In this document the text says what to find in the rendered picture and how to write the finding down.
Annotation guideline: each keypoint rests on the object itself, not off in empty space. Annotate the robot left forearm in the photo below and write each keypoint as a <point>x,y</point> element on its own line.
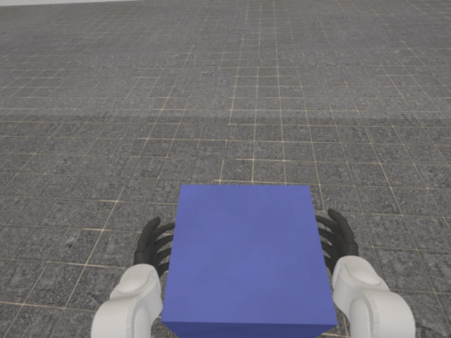
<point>134,305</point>

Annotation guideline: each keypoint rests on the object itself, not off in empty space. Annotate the left robot hand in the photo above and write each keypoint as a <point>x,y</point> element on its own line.
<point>147,246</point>

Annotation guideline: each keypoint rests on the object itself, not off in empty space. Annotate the carton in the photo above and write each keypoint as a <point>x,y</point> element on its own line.
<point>247,262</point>

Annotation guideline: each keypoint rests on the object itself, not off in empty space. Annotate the robot right forearm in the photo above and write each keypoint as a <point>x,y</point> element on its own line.
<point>371,308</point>

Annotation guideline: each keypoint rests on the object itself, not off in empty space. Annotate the right robot hand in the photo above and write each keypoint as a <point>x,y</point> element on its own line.
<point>342,239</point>

